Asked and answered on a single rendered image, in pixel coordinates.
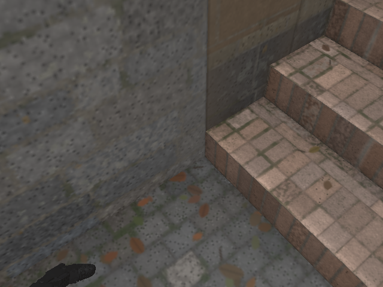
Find stairs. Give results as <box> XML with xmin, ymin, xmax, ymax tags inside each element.
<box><xmin>205</xmin><ymin>0</ymin><xmax>383</xmax><ymax>287</ymax></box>

